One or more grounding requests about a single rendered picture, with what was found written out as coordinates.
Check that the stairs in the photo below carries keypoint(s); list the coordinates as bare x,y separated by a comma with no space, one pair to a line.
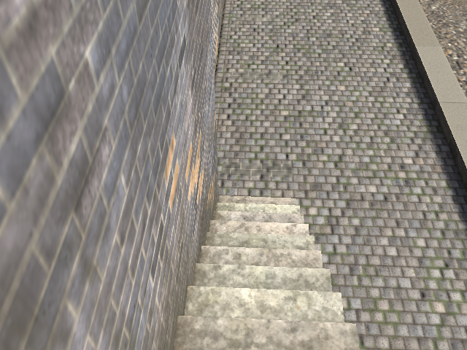
261,285

